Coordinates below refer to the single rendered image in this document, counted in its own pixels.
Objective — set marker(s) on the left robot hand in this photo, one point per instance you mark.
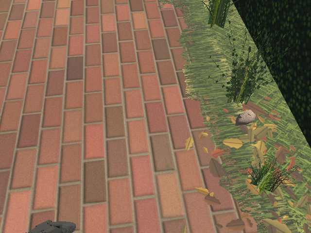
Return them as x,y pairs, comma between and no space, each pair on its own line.
54,227

